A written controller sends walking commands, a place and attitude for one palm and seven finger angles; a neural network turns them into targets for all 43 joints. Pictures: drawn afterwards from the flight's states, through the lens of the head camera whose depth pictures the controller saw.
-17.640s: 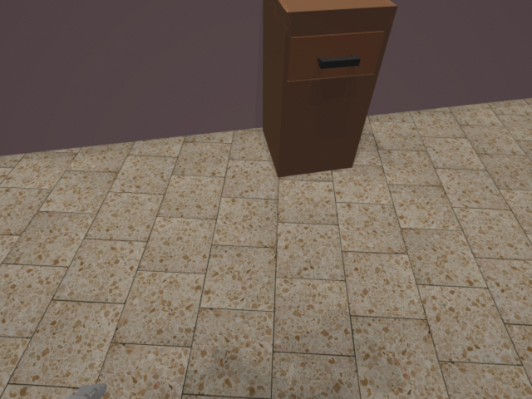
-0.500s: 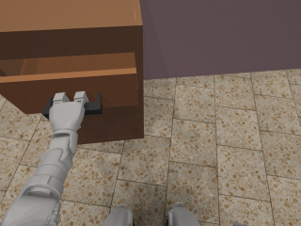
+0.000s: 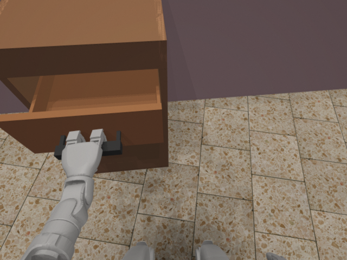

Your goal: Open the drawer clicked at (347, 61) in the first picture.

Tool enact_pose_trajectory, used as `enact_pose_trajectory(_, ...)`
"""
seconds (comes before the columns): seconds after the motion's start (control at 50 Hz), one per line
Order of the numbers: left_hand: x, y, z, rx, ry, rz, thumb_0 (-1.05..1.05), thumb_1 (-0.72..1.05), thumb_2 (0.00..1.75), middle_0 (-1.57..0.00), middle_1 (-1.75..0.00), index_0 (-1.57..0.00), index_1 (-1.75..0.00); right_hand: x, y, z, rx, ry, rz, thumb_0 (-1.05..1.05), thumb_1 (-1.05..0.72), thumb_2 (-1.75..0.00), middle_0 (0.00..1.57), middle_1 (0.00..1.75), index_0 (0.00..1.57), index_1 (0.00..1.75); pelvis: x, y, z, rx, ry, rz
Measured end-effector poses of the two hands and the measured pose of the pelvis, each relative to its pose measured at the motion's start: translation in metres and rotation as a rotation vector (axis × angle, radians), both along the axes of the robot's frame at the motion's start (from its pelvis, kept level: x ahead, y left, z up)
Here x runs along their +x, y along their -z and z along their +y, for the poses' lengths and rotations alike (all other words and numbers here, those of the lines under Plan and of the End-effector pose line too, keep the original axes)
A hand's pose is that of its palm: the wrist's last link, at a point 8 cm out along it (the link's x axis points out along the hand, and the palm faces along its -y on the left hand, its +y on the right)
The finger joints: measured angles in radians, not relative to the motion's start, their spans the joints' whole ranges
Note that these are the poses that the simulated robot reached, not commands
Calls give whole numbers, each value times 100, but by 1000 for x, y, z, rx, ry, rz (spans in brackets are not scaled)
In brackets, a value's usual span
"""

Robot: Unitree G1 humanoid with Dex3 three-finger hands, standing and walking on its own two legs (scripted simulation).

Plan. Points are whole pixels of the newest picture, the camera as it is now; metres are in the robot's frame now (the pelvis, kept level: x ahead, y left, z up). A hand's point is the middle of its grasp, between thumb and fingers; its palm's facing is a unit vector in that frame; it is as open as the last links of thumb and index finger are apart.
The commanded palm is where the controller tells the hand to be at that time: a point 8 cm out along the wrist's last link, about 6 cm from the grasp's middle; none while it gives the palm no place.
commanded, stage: pull the drawer open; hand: left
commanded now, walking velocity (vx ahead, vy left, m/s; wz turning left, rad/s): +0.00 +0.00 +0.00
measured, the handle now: (90, 143) +0.41 +0.23 -0.04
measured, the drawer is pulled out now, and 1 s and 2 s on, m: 0.13 0.24 0.30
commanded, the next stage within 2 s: open the thumb to release the handle in 1.62 s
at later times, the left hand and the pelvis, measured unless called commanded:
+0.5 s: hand (89, 184) +0.30 +0.21 -0.06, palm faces -0.03 -0.05 -1.00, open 6.1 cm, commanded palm +0.26 +0.21 -0.01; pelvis -0.01 -0.01 +0.00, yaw +1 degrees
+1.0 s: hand (87, 207) +0.25 +0.21 -0.06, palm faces -0.04 -0.06 -1.00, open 6.1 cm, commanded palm +0.21 +0.20 -0.01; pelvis +0.00 -0.02 +0.00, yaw +1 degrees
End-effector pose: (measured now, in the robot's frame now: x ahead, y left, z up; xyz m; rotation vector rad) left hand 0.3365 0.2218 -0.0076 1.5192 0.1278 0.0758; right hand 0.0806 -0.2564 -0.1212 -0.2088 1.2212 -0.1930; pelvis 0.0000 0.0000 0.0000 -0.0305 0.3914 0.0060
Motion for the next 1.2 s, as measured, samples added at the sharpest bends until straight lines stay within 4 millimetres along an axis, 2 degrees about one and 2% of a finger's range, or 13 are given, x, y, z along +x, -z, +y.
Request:
enact_pose_trajectory(0.38,-41,0,-5,3,-17,-6,1,64,75,-28,-135,-38,-135,33,-6,1,6,-55,-136,0,-90,-90,20,30,20,30,-8,1,-6,9,-6,-35)
enact_pose_trajectory(0.66,-72,0,-10,0,-38,0,2,64,75,-28,-135,-39,-135,52,-8,1,18,-82,-186,1,-90,-90,20,30,20,30,-4,1,-11,17,-6,-49)
enact_pose_trajectory(1.2,-133,-2,-18,-10,-72,13,3,64,73,-26,-135,-40,-135,101,-14,7,46,-164,-300,1,-90,-90,20,30,20,30,3,6,-19,27,-6,-61)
